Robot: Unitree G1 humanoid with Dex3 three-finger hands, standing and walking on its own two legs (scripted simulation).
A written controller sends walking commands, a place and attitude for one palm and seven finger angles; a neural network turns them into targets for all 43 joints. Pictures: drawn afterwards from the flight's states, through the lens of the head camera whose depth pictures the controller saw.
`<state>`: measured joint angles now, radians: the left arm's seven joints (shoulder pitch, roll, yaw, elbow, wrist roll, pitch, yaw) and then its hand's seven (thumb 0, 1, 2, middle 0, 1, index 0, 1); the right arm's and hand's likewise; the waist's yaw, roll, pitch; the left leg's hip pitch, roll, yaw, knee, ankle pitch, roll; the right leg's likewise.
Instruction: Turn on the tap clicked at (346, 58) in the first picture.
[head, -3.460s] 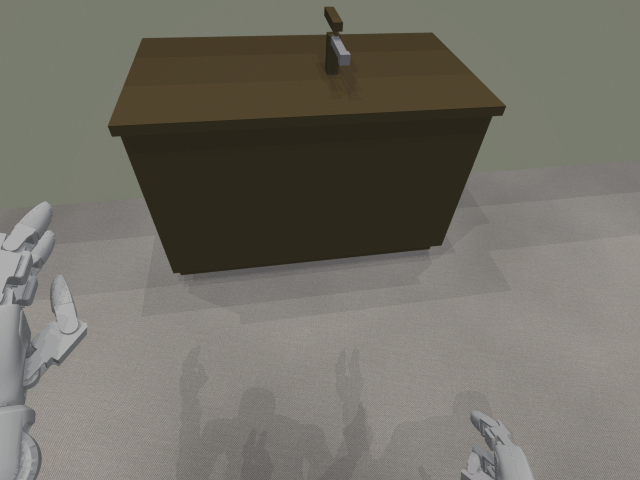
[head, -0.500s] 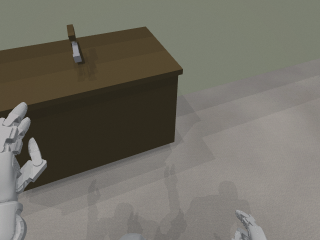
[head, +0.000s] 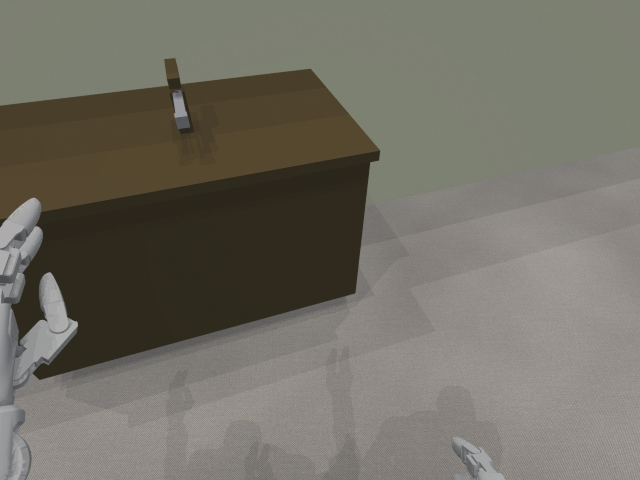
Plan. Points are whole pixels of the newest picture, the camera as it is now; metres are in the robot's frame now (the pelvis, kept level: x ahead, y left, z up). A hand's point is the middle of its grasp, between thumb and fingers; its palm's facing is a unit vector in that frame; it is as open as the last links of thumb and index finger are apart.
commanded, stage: take the last steps up to it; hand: left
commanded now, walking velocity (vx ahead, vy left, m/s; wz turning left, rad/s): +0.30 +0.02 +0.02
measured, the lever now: (182, 120) +0.83 +0.38 +0.05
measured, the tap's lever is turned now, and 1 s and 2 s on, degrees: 0 0 0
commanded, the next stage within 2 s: come to a stop and stand still in 2.00 s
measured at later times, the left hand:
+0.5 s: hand (117, 260) +0.29 +0.25 +0.17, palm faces +0.45 -0.82 -0.35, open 7.4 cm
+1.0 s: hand (176, 205) +0.39 +0.21 +0.17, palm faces +0.42 -0.81 -0.40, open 7.4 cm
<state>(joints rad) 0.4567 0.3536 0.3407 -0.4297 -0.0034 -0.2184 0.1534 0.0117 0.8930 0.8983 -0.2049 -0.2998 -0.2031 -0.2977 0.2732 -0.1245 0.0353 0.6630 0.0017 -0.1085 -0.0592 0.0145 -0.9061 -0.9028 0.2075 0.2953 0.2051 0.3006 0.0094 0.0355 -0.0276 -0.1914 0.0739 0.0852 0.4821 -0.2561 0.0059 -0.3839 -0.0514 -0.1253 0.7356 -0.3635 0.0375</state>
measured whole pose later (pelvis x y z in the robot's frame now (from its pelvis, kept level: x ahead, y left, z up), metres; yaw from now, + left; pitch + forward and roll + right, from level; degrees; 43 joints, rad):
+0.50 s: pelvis +0.07 +0.00 -0.01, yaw +1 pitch -2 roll +0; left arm 0.41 0.37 0.37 -0.46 -0.02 -0.23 0.18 0.01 0.89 0.90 -0.21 -0.30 -0.21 -0.30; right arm 0.23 -0.21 -0.04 0.62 0.01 -0.08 -0.09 0.02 -0.91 -0.90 0.20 0.29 0.20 0.30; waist -0.01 -0.04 0.03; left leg -0.29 0.05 0.14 0.58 -0.26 0.03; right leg -0.34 -0.04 -0.07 0.93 -0.49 0.00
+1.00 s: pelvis +0.18 -0.03 -0.01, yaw +2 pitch +0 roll +1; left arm 0.48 0.36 0.35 -0.55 -0.02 -0.23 0.16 0.01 0.89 0.90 -0.21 -0.30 -0.21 -0.30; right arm 0.21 -0.24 -0.03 0.62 0.00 -0.06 -0.07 0.02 -0.91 -0.90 0.21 0.29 0.20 0.30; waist 0.00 -0.03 0.07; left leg -0.40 0.08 0.12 0.68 -0.30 -0.01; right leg -0.22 -0.07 -0.16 0.53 -0.30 -0.02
